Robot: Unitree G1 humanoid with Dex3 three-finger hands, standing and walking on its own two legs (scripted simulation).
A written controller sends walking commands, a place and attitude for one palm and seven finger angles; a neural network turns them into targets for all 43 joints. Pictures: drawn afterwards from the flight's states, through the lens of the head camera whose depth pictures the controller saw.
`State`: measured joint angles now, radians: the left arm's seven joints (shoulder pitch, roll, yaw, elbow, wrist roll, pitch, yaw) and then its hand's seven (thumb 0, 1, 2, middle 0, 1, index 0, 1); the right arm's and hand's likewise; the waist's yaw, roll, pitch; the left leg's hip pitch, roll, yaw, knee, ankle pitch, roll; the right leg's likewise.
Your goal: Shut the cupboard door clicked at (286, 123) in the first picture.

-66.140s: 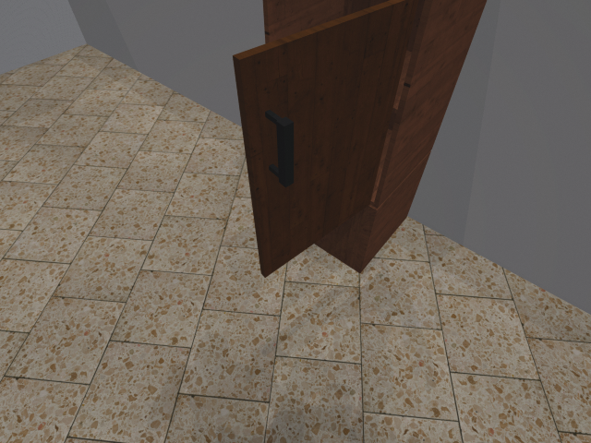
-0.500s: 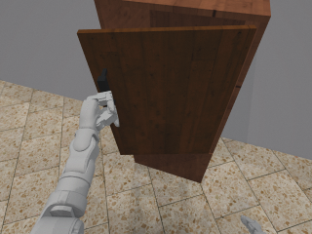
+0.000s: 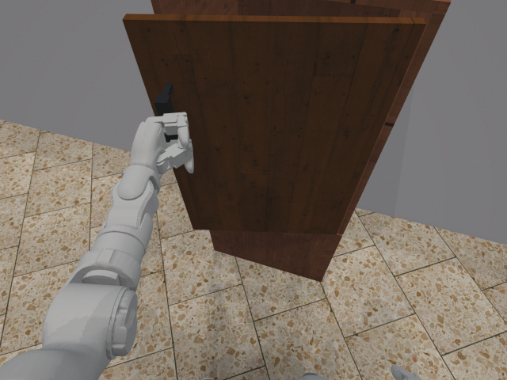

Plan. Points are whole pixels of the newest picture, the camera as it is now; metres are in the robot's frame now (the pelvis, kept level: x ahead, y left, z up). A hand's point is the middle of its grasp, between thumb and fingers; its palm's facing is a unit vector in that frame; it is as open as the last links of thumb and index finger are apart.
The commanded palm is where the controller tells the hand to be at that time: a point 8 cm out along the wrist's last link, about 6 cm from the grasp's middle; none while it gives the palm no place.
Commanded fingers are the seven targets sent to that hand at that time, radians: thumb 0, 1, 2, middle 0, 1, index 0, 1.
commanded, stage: push the door shut along its arc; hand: left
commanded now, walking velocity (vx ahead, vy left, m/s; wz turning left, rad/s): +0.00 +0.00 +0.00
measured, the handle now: (174, 124) +0.52 +0.14 +0.11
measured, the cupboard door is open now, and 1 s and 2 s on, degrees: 15 0 0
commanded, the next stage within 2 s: pull the fist back off the door in 1.36 s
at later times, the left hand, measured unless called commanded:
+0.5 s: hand (211, 123) +0.51 +0.08 +0.11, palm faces -0.24 -0.97 -0.02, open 3.1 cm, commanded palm +0.51 +0.12 +0.11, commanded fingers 0.00 0.90 0.90 -1.30 -1.50 -1.30 -1.50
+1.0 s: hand (231, 102) +0.57 +0.04 +0.11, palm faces -0.35 -0.94 -0.03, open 3.0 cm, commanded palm +0.58 +0.09 +0.11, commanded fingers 0.00 0.90 0.90 -1.30 -1.50 -1.30 -1.50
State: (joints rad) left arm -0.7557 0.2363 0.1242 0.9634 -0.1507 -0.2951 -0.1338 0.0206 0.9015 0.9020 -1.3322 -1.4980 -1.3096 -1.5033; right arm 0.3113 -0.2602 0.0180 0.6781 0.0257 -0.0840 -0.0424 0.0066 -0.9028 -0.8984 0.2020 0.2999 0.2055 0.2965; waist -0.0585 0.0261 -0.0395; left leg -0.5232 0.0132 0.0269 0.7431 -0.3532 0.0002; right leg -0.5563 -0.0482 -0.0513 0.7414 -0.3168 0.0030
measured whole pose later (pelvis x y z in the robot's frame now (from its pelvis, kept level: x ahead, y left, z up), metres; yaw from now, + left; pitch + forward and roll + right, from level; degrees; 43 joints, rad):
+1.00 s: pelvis +0.01 +0.00 -0.02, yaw -1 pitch +21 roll -1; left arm -1.27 0.47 0.24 1.32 -0.07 -0.23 -0.33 0.00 0.87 0.93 -1.29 -1.50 -1.30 -1.50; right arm 0.43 -0.29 0.02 0.68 -0.02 -0.06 -0.02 0.00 -0.90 -0.90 0.20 0.30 0.21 0.30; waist -0.25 0.05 -0.05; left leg -0.85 0.04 0.02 0.90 -0.41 0.00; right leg -0.87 -0.02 -0.05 0.86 -0.35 0.00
